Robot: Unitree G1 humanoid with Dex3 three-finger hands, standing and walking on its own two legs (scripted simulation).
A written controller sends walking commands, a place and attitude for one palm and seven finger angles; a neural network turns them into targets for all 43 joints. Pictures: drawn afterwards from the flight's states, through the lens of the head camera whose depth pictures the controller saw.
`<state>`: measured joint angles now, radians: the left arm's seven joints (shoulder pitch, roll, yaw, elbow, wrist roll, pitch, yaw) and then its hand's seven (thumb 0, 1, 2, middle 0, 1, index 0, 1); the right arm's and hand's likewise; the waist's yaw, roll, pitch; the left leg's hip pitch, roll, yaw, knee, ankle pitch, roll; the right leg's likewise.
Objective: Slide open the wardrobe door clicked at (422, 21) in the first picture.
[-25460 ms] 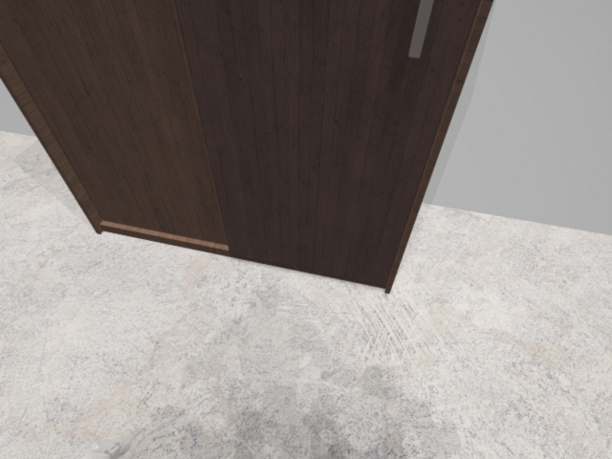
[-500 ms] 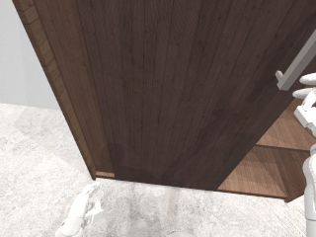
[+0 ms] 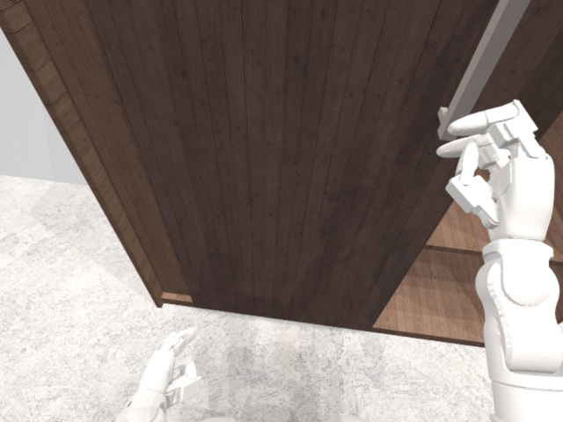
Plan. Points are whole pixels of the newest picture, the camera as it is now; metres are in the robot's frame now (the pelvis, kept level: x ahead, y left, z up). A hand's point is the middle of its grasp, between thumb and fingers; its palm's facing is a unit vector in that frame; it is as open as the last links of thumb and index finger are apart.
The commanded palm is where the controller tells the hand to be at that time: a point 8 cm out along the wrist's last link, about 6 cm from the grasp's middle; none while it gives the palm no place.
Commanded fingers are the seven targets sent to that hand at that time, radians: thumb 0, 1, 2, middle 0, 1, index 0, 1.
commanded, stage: stop walking and hold the door there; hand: right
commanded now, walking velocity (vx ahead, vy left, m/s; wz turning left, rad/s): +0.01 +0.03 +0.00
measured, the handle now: (472, 67) +0.51 -0.19 +0.27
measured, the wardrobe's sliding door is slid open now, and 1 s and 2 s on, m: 0.47 0.47 0.47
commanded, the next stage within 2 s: loosen the grip on the handle in 0.64 s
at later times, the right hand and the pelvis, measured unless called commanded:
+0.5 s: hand (463, 198) +0.31 -0.14 +0.23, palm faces +0.04 +0.98 -0.18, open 4.6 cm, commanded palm +0.29 -0.20 +0.22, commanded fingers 0.00 -0.90 -0.90 0.45 1.40 0.45 1.40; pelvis -0.01 -0.03 +0.01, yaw +2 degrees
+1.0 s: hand (458, 183) +0.33 -0.14 +0.23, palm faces +0.08 +0.99 -0.13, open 8.2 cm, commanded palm +0.29 -0.21 +0.22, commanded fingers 0.00 0.55 -0.20 0.40 1.33 0.40 1.33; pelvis +0.02 +0.00 +0.02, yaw +1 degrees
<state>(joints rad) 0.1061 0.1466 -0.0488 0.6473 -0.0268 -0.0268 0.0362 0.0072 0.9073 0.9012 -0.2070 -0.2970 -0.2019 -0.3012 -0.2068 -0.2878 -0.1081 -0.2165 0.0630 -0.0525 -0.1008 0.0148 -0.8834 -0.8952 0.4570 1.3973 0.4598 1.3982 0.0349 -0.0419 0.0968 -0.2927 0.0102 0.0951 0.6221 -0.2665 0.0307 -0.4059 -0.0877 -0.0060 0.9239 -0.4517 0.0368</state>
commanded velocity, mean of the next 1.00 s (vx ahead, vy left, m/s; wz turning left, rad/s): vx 0.00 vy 0.00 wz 0.00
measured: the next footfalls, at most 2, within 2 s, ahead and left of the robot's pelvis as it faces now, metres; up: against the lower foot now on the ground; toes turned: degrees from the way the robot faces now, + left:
left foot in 0.42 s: +0.07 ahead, +0.10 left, +0.00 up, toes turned +4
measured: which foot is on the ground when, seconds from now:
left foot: down 0.00-0.14, up 0.16-0.40, down 0.42-1.00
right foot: down 0.00-1.00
